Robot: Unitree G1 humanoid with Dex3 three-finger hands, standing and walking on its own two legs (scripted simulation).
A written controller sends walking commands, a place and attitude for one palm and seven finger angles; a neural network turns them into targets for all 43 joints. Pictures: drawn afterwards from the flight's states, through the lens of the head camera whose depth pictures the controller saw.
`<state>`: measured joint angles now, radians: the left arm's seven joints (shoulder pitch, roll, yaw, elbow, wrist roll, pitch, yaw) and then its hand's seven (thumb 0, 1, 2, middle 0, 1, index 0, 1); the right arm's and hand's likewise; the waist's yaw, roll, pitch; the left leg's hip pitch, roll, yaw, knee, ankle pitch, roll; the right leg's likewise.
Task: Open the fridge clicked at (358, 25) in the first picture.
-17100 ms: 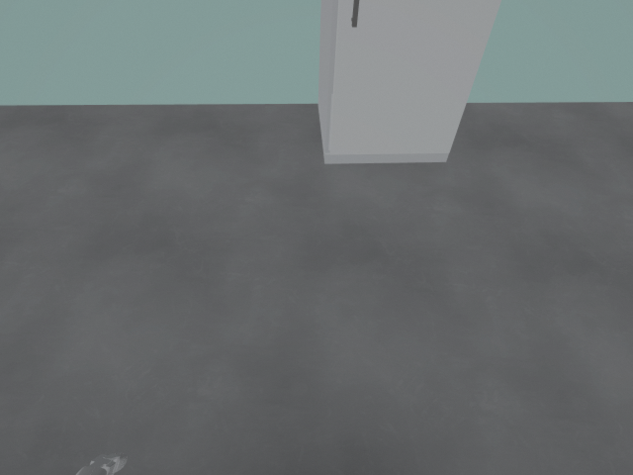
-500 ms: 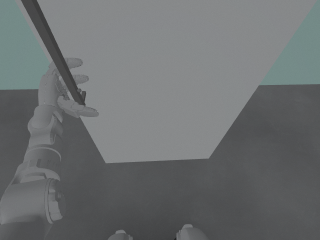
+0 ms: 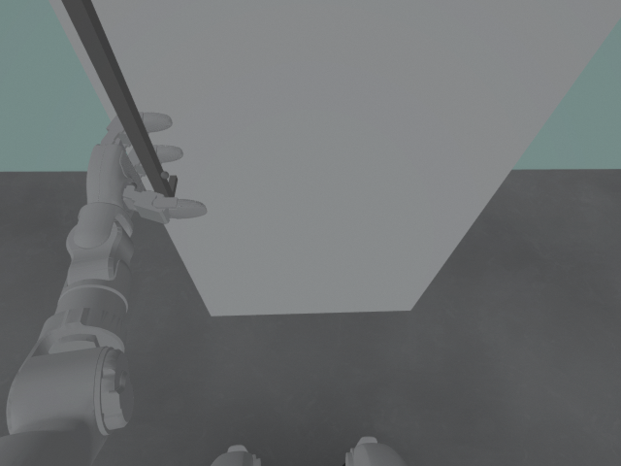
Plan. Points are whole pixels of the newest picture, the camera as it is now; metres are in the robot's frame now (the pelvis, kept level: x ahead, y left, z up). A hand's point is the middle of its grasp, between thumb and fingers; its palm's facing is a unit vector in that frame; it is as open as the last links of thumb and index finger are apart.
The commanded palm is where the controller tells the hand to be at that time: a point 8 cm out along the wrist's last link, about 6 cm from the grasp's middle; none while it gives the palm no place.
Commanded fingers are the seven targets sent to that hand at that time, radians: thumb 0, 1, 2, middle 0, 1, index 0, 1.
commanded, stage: grip the handle and tug to test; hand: left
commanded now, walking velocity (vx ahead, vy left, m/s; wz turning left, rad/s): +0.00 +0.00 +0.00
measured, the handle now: (113, 60) +0.51 +0.21 +0.22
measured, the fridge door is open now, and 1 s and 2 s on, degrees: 0 0 10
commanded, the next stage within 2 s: pull the door a little, standing still in 1.22 s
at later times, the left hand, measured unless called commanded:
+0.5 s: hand (162, 173) +0.46 +0.18 +0.09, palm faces +0.01 -1.00 +0.00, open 5.6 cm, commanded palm +0.43 +0.23 +0.09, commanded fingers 0.00 0.90 0.90 -0.45 -1.40 -0.45 -1.40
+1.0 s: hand (165, 173) +0.47 +0.18 +0.09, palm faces +0.00 -1.00 +0.01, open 4.9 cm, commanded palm +0.42 +0.23 +0.09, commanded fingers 0.00 0.90 0.90 -0.45 -1.40 -0.45 -1.40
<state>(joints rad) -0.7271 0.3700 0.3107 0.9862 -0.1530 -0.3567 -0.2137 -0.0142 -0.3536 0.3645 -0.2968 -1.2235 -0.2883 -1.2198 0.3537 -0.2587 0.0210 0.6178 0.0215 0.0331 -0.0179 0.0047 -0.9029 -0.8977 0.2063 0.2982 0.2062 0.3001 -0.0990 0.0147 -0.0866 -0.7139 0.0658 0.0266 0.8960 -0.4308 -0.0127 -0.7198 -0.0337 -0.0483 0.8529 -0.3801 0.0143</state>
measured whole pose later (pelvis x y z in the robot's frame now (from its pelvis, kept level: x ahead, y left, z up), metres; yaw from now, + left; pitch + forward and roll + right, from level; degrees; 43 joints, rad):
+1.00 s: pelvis +0.00 +0.00 +0.00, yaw -1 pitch +15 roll -1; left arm -0.72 0.40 0.35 0.97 -0.16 -0.34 -0.23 -0.01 0.81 0.85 -0.41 -1.40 -0.43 -1.40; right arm 0.37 -0.26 0.02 0.60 0.02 0.04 -0.02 0.01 -0.90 -0.90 0.21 0.30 0.21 0.30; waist -0.12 0.01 -0.09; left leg -0.73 0.07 0.04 0.90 -0.43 -0.01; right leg -0.74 -0.02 -0.03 0.85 -0.37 0.01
